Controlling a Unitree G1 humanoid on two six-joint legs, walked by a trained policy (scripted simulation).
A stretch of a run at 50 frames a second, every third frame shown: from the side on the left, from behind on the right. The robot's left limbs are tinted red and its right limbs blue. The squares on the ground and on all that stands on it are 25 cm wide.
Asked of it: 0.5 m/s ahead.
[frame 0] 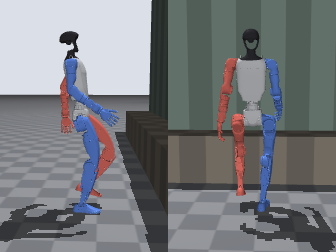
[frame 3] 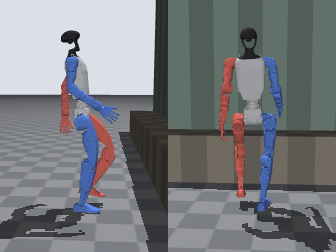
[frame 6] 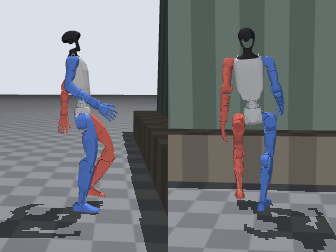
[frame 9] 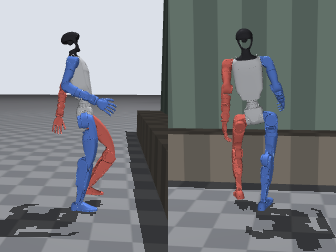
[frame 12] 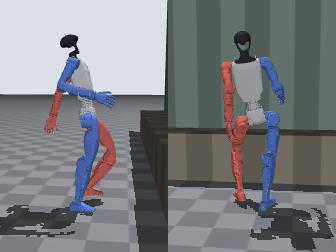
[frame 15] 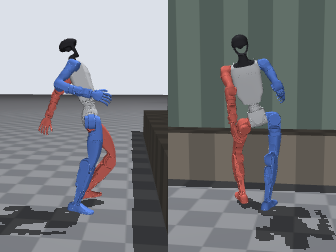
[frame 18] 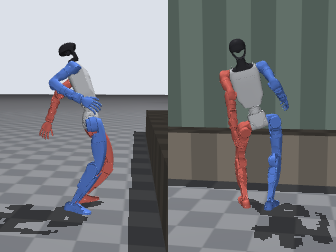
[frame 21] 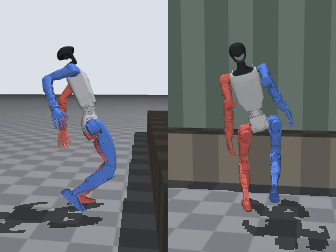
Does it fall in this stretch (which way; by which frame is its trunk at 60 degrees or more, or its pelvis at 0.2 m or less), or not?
no
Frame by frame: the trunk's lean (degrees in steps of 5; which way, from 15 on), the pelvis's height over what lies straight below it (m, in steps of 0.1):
0: 10, 0.8
3: 10, 0.8
6: 10, 0.8
9: 15 backward, 0.8
12: 20 backward, 0.8
15: 25 backward and to its left, 0.7
18: 25 backward and to its left, 0.7
21: 30 backward and to its left, 0.7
